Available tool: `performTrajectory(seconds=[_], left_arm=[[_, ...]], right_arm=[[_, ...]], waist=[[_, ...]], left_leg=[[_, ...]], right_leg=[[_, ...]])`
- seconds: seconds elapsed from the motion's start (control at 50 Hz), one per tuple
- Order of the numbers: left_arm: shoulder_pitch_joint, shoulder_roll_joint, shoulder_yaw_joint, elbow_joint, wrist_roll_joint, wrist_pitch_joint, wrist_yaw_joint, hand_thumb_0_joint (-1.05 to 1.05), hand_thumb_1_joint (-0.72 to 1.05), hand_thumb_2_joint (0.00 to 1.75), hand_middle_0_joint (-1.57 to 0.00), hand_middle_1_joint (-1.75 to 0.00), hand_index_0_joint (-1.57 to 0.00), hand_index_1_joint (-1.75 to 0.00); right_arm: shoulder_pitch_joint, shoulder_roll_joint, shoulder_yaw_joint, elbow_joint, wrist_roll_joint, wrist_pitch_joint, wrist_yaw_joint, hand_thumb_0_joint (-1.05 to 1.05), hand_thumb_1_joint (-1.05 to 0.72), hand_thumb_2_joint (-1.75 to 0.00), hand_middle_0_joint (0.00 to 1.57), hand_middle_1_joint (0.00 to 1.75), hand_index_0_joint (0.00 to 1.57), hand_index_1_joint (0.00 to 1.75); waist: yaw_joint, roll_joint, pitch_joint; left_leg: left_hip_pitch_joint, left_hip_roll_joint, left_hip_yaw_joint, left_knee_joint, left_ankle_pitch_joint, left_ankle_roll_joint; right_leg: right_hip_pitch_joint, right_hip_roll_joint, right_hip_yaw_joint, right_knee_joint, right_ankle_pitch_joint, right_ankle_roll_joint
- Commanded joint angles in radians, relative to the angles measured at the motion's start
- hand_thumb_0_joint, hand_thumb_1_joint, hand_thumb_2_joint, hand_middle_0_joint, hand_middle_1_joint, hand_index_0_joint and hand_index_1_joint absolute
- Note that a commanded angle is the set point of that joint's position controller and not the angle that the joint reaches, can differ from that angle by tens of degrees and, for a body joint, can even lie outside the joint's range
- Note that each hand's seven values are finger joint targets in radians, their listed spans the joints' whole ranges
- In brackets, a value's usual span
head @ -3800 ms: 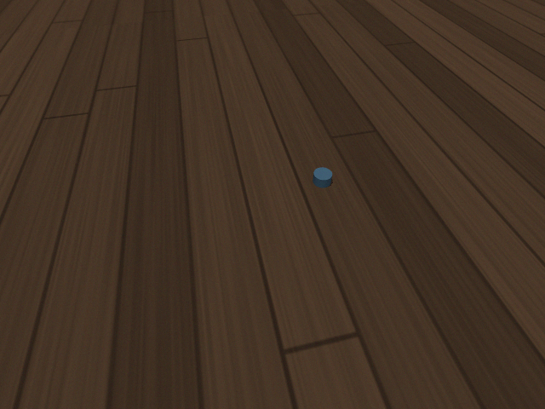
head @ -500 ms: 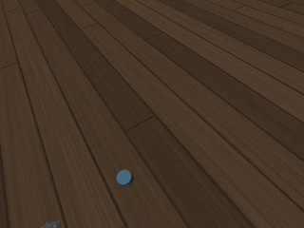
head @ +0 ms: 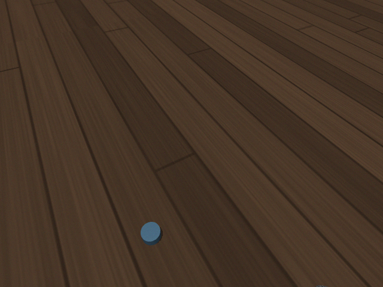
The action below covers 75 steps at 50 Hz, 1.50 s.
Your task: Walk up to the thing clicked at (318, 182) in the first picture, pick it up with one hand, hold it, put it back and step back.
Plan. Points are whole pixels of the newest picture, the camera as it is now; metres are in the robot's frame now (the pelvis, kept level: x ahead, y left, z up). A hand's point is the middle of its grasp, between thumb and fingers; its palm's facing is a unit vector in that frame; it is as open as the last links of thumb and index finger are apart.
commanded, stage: walk up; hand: left
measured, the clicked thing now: (151, 233) +0.48 +0.22 -0.74
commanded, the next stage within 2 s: stand in 0.94 s
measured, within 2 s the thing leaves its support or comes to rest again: neither
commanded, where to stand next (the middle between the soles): +0.09 -0.01 m, yaw -1 degrees
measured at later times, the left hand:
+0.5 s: hand out of the picture +0.09 +0.25 -0.14, palm faces -0.01 -0.94 -0.33, open 7.4 cm
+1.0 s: hand out of the picture +0.10 +0.24 -0.14, palm faces -0.02 -0.94 -0.33, open 7.4 cm
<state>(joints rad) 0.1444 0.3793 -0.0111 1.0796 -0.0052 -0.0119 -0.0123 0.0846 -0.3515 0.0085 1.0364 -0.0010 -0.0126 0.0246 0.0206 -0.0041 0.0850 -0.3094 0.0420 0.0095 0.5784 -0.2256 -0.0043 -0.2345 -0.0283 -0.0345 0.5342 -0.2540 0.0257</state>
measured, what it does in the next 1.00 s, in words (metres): stands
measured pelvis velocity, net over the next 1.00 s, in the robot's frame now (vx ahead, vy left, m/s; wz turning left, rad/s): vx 0.02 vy -0.01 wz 0.00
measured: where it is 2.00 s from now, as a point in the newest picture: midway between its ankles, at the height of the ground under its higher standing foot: outside the picture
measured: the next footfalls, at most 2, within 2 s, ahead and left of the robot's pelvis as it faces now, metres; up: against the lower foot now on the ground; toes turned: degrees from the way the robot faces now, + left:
none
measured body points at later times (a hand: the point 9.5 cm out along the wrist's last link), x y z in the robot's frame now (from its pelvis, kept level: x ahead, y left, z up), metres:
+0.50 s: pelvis +0.01 -0.01 +0.02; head +0.02 -0.01 +0.47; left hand +0.09 +0.30 -0.12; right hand +0.10 -0.31 -0.12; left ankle +0.05 +0.12 -0.73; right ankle +0.02 -0.14 -0.73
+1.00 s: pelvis +0.02 -0.01 +0.02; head +0.03 -0.01 +0.47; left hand +0.10 +0.29 -0.12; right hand +0.10 -0.31 -0.12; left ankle +0.06 +0.12 -0.73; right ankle +0.02 -0.14 -0.73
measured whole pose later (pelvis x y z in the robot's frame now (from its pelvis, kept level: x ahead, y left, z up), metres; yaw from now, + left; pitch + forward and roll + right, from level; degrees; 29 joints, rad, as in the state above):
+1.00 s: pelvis +0.02 -0.01 +0.02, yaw +0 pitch -2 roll +0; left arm 0.08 0.34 0.01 1.16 0.01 -0.01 -0.01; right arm 0.08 -0.34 -0.01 1.16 -0.01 -0.01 0.02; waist -0.01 0.01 0.05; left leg -0.17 0.04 0.01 0.34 -0.13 -0.02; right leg -0.11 -0.03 -0.04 0.32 -0.17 0.02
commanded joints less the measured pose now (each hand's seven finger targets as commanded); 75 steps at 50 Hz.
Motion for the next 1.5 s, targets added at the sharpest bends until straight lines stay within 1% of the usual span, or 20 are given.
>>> performTrajectory(seconds=[0.0,0.06,0.12,0.18,0.24,0.4,0.44,0.58,0.68,0.7,0.88,0.92,1.02,1.06,1.14,1.26,1.4,1.42,1.44,1.48], left_arm=[[-0.058,0.209,0.049,-0.024,-0.002,-0.033,0.018,0.0,0.9,0.9,-0.2,-0.3,-0.2,-0.3],[-0.08,0.2,0.045,-0.006,-0.004,-0.029,0.017,0.0,0.9,0.9,-0.2,-0.3,-0.2,-0.3],[-0.089,0.192,0.041,0.018,-0.001,-0.026,0.015,0.0,0.9,0.9,-0.2,-0.3,-0.2,-0.3],[-0.105,0.191,0.044,0.031,0.003,-0.026,0.014,0.0,0.9,0.9,-0.2,-0.3,-0.2,-0.3],[-0.103,0.19,0.046,0.04,0.006,-0.024,0.014,0.0,0.9,0.9,-0.2,-0.3,-0.2,-0.3],[-0.11,0.188,0.057,0.037,0.01,-0.021,0.012,0.0,0.9,0.9,-0.2,-0.3,-0.2,-0.3],[-0.114,0.189,0.059,0.031,0.009,-0.018,0.012,0.0,0.9,0.9,-0.2,-0.3,-0.2,-0.3],[-0.119,0.181,0.065,0.031,0.012,-0.014,0.012,0.0,0.9,0.9,-0.2,-0.3,-0.2,-0.3],[-0.119,0.174,0.066,0.031,0.01,-0.015,0.013,0.0,0.9,0.9,-0.2,-0.3,-0.2,-0.3],[-0.12,0.177,0.065,0.026,0.012,-0.015,0.012,0.0,0.9,0.9,-0.2,-0.3,-0.2,-0.3],[-0.122,0.178,0.069,0.024,0.01,-0.016,0.014,0.0,0.9,0.9,-0.2,-0.3,-0.2,-0.3],[-0.108,0.18,0.062,0.016,0.017,-0.016,0.016,0.0,0.9,0.9,-0.2,-0.3,-0.2,-0.3],[-0.109,0.181,0.059,0.008,0.013,-0.018,0.016,0.0,0.9,0.9,-0.2,-0.3,-0.2,-0.3],[-0.1,0.182,0.058,0.006,0.014,-0.02,0.016,0.0,0.9,0.9,-0.2,-0.3,-0.2,-0.3],[-0.088,0.181,0.057,0.007,0.014,-0.021,0.016,0.0,0.9,0.9,-0.2,-0.3,-0.2,-0.3],[-0.085,0.18,0.056,0.002,0.014,-0.019,0.016,0.0,0.9,0.9,-0.2,-0.3,-0.2,-0.3],[-0.082,0.188,0.057,-0.003,0.015,-0.018,0.018,0.0,0.9,0.9,-0.2,-0.3,-0.2,-0.3],[-0.085,0.189,0.057,-0.002,0.013,-0.018,0.018,0.0,0.9,0.9,-0.2,-0.3,-0.2,-0.3],[-0.083,0.186,0.055,-0.007,0.014,-0.02,0.017,0.0,0.9,0.9,-0.2,-0.3,-0.2,-0.3],[-0.086,0.19,0.056,-0.004,0.011,-0.018,0.017,0.0,0.9,0.9,-0.2,-0.3,-0.2,-0.3]], right_arm=[[-0.065,-0.231,-0.045,-0.019,0.012,-0.021,-0.018,0.0,-0.9,-0.9,0.2,0.3,0.2,0.3],[-0.081,-0.231,-0.047,0.007,0.011,-0.019,-0.02,0.0,-0.9,-0.9,0.2,0.3,0.2,0.3],[-0.111,-0.219,-0.045,0.026,0.013,-0.013,-0.018,0.0,-0.9,-0.9,0.2,0.3,0.2,0.3],[-0.115,-0.217,-0.045,0.047,0.01,-0.01,-0.017,0.0,-0.9,-0.9,0.2,0.3,0.2,0.3],[-0.12,-0.213,-0.044,0.058,0.008,-0.007,-0.014,0.0,-0.9,-0.9,0.2,0.3,0.2,0.3],[-0.108,-0.214,-0.046,0.072,0.002,-0.012,-0.016,0.0,-0.9,-0.9,0.2,0.3,0.2,0.3],[-0.101,-0.213,-0.045,0.073,0.001,-0.012,-0.017,0.0,-0.9,-0.9,0.2,0.3,0.2,0.3],[-0.078,-0.209,-0.046,0.08,-0.002,-0.013,-0.019,0.0,-0.9,-0.9,0.2,0.3,0.2,0.3],[-0.062,-0.207,-0.047,0.082,-0.003,-0.013,-0.02,0.0,-0.9,-0.9,0.2,0.3,0.2,0.3],[-0.062,-0.213,-0.048,0.082,-0.003,-0.013,-0.021,0.0,-0.9,-0.9,0.2,0.3,0.2,0.3],[-0.047,-0.202,-0.048,0.077,-0.002,-0.011,-0.022,0.0,-0.9,-0.9,0.2,0.3,0.2,0.3],[-0.043,-0.205,-0.051,0.065,-0.011,-0.011,-0.025,0.0,-0.9,-0.9,0.2,0.3,0.2,0.3],[-0.039,-0.205,-0.05,0.066,-0.013,-0.013,-0.025,0.0,-0.9,-0.9,0.2,0.3,0.2,0.3],[-0.055,-0.205,-0.051,0.057,-0.012,-0.016,-0.024,0.0,-0.9,-0.9,0.2,0.3,0.2,0.3],[-0.055,-0.209,-0.052,0.058,-0.008,-0.017,-0.025,0.0,-0.9,-0.9,0.2,0.3,0.2,0.3],[-0.052,-0.212,-0.051,0.057,-0.007,-0.016,-0.026,0.0,-0.9,-0.9,0.2,0.3,0.2,0.3],[-0.051,-0.212,-0.049,0.055,-0.007,-0.014,-0.027,0.0,-0.9,-0.9,0.2,0.3,0.2,0.3],[-0.045,-0.207,-0.047,0.057,-0.006,-0.015,-0.026,0.0,-0.9,-0.9,0.2,0.3,0.2,0.3],[-0.052,-0.212,-0.049,0.054,-0.009,-0.015,-0.026,0.0,-0.9,-0.9,0.2,0.3,0.2,0.3],[-0.043,-0.209,-0.046,0.059,-0.009,-0.015,-0.027,0.0,-0.9,-0.9,0.2,0.3,0.2,0.3]], waist=[[-0.017,0.042,-0.144],[-0.019,0.041,-0.152],[-0.016,0.005,-0.119],[-0.019,-0.009,-0.114],[-0.016,-0.016,-0.094],[-0.015,0.002,-0.135],[-0.016,0.01,-0.121],[-0.021,0.021,-0.113],[-0.023,0.019,-0.107],[-0.025,0.011,-0.11],[-0.029,-0.005,-0.123],[-0.035,-0.007,-0.142],[-0.034,0.006,-0.097],[-0.029,0.01,-0.124],[-0.027,0.002,-0.126],[-0.028,0.012,-0.116],[-0.028,0.0,-0.119],[-0.031,-0.008,-0.102],[-0.028,0.003,-0.126],[-0.031,0.008,-0.112]], left_leg=[[0.121,0.102,-0.129,-0.169,0.124,0.045],[0.165,0.102,-0.116,-0.201,0.157,0.039],[0.172,0.095,-0.111,-0.23,0.103,0.034],[0.178,0.092,-0.105,-0.251,0.094,0.028],[0.172,0.087,-0.109,-0.278,0.031,0.022],[0.184,0.094,-0.097,-0.286,0.112,0.017],[0.16,0.092,-0.101,-0.305,0.063,0.015],[0.133,0.094,-0.112,-0.315,0.049,0.013],[0.135,0.093,-0.114,-0.313,0.08,0.013],[0.144,0.089,-0.109,-0.309,0.063,0.015],[0.174,0.09,-0.097,-0.285,0.146,0.015],[0.192,0.098,-0.094,-0.291,0.127,0.013],[0.165,0.093,-0.096,-0.308,0.095,0.01],[0.195,0.101,-0.093,-0.295,0.158,0.012],[0.211,0.101,-0.09,-0.292,0.198,0.013],[0.203,0.098,-0.086,-0.296,0.172,0.009],[0.218,0.1,-0.084,-0.295,0.192,0.012],[0.202,0.098,-0.087,-0.3,0.18,0.007],[0.227,0.101,-0.08,-0.288,0.214,0.011],[0.209,0.097,-0.083,-0.3,0.184,0.004]], right_leg=[[0.042,-0.092,0.104,-0.14,0.138,-0.057],[0.047,-0.097,0.096,-0.17,0.151,-0.048],[0.037,-0.105,0.105,-0.227,0.108,-0.043],[0.05,-0.109,0.105,-0.26,0.094,-0.04],[0.038,-0.109,0.108,-0.288,0.028,-0.036],[0.099,-0.108,0.094,-0.284,0.101,-0.036],[0.105,-0.109,0.095,-0.282,0.086,-0.035],[0.118,-0.101,0.092,-0.286,0.055,-0.039],[0.119,-0.099,0.089,-0.286,0.066,-0.037],[0.11,-0.103,0.096,-0.289,0.076,-0.039],[0.111,-0.106,0.095,-0.281,0.124,-0.035],[0.112,-0.116,0.097,-0.285,0.094,-0.034],[0.089,-0.109,0.097,-0.289,0.055,-0.034],[0.1,-0.112,0.095,-0.278,0.105,-0.034],[0.111,-0.111,0.09,-0.273,0.147,-0.033],[0.114,-0.111,0.091,-0.281,0.129,-0.033],[0.115,-0.113,0.092,-0.281,0.154,-0.035],[0.119,-0.11,0.09,-0.284,0.134,-0.034],[0.12,-0.115,0.093,-0.276,0.172,-0.036],[0.121,-0.112,0.092,-0.279,0.14,-0.036]])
